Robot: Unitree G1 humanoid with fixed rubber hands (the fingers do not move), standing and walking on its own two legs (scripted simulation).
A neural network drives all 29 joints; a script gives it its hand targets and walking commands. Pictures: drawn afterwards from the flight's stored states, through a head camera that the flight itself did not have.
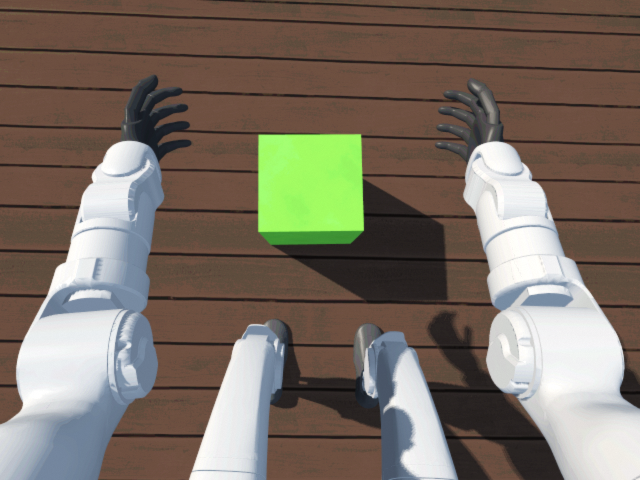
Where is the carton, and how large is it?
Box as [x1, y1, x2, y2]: [258, 134, 363, 244]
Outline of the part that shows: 360,134 259,135 258,231 271,244 350,243 363,230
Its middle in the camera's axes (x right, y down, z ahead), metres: -0.02 -0.10 +0.90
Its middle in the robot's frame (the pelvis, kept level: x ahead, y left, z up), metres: +0.53 +0.04 -0.53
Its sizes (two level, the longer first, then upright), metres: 0.210 0.200 0.250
